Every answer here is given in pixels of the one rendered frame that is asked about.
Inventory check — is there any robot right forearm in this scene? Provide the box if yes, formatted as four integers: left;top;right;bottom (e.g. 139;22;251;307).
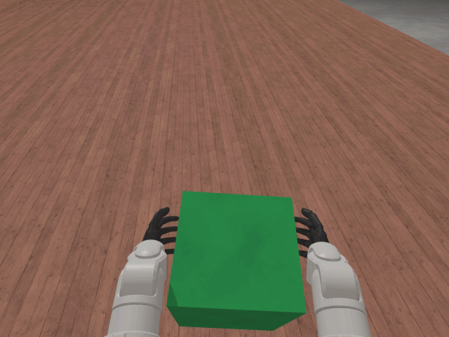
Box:
307;242;372;337

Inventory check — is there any robot right hand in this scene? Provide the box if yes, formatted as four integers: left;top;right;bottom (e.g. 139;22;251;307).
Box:
295;208;329;258

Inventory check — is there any robot left hand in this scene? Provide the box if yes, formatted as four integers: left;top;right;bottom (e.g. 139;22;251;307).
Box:
142;207;179;255

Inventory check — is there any robot left forearm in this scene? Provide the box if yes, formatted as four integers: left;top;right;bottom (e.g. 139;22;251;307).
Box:
104;239;167;337

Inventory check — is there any carton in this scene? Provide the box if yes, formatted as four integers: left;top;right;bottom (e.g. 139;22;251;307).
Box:
166;191;307;331

